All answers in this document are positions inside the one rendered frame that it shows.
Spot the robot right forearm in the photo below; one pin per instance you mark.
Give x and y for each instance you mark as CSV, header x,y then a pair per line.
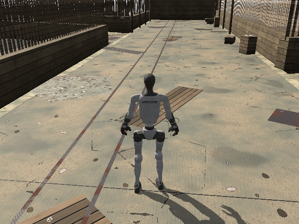
x,y
173,122

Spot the robot left hand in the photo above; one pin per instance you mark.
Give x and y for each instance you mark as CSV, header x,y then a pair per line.
x,y
122,130

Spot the robot left forearm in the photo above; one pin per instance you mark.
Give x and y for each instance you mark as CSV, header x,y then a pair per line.
x,y
125,122

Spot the right robot thigh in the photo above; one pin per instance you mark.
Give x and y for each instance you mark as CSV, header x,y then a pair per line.
x,y
159,141

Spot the right robot upper arm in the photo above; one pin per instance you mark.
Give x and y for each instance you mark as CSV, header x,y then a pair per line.
x,y
166,105

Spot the robot right hand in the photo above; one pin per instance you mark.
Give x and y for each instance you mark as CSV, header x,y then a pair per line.
x,y
174,129

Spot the left robot upper arm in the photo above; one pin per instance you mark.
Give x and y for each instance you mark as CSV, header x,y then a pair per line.
x,y
132,104

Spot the left robot shin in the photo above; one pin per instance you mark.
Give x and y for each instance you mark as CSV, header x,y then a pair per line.
x,y
137,170

